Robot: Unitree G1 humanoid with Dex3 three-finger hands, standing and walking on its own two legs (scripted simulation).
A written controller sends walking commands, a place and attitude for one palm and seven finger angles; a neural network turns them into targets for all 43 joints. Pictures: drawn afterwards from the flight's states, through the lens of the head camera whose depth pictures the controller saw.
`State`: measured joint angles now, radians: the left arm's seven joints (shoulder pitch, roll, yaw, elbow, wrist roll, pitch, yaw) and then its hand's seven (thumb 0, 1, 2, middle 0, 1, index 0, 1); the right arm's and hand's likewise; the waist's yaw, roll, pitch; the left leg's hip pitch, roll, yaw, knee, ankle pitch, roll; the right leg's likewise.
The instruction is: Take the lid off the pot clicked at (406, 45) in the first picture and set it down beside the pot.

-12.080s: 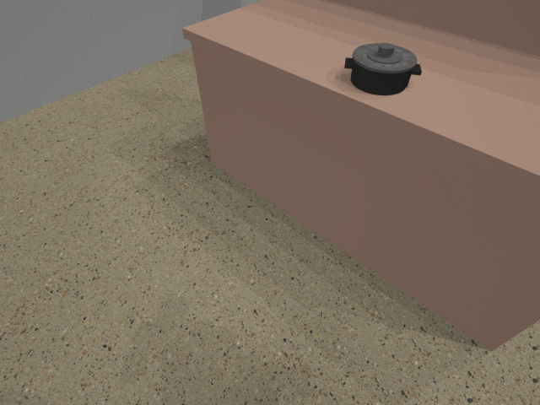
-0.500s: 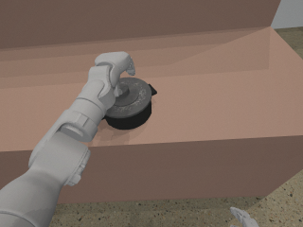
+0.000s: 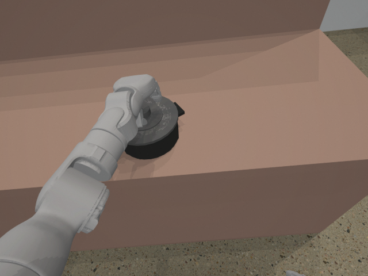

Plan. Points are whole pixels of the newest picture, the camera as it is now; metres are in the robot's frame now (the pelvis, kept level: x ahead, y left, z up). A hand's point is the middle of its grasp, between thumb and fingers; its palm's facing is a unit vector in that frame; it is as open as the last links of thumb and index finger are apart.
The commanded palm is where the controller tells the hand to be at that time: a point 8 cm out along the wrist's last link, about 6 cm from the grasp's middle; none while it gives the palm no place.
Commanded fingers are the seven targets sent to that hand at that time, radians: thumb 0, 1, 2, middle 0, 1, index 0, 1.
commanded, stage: lower the open fingers around the knob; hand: left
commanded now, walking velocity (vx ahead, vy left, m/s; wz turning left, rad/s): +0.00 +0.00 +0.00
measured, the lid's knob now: (142, 111) +0.51 +0.10 +0.07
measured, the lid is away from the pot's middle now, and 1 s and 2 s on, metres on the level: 0.00 0.00 0.00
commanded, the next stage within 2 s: close the fingers and squeeze the knob in 0.50 s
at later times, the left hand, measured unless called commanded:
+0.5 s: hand (138, 116) +0.46 +0.10 +0.10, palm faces -0.34 -0.04 -0.94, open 10.1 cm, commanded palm +0.46 +0.10 +0.15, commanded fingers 0.00 -0.30 1.45 -0.84 -0.08 -0.84 -0.08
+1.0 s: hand (138, 113) +0.48 +0.10 +0.10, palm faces -0.35 -0.08 -0.93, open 9.4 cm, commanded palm +0.47 +0.11 +0.15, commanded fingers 0.00 0.06 1.04 -0.60 -0.89 -0.60 -0.89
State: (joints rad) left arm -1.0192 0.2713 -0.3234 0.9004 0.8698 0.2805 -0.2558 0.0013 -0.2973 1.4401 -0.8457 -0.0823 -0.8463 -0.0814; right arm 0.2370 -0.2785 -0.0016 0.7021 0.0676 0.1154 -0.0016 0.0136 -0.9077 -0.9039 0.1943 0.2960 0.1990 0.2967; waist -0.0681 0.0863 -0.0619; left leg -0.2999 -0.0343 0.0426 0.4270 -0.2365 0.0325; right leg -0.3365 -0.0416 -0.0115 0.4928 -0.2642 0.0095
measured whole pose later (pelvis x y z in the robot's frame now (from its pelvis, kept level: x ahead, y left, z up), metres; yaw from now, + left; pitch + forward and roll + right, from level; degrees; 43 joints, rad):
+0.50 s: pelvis +0.00 +0.01 +0.00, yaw +0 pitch +8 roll +1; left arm -1.02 0.27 -0.34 0.98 0.87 0.26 -0.22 0.00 -0.30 1.44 -0.80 -0.07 -0.84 -0.08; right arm 0.24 -0.27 -0.01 0.70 0.07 0.13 -0.01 0.01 -0.91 -0.90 0.19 0.30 0.20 0.30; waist -0.07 0.08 -0.08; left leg -0.35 -0.04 0.04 0.46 -0.25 0.04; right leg -0.37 -0.04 -0.01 0.50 -0.27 0.02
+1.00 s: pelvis +0.01 +0.01 +0.00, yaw -1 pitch +9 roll +1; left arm -1.03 0.29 -0.28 1.00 0.88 0.26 -0.21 0.00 -0.04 1.09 -0.58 -0.74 -0.60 -0.74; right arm 0.25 -0.28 0.00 0.71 0.07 0.13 -0.01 0.01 -0.91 -0.90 0.20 0.30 0.20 0.30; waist -0.09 0.08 -0.08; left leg -0.36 -0.03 0.05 0.46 -0.26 0.04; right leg -0.38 -0.03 0.00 0.49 -0.26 0.02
